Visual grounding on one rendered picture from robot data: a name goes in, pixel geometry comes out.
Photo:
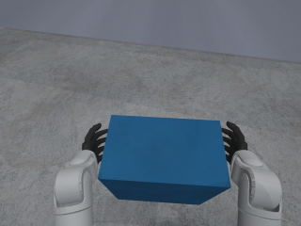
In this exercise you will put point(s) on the left robot hand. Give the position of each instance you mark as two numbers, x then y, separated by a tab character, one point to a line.
91	143

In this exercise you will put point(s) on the robot right forearm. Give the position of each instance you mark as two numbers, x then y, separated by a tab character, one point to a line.
259	191

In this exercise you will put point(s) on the robot left forearm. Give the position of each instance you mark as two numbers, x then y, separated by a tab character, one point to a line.
73	193

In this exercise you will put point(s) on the right robot hand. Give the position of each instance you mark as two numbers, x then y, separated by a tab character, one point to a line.
236	140

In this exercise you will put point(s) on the carton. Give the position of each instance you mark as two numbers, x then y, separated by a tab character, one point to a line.
154	159

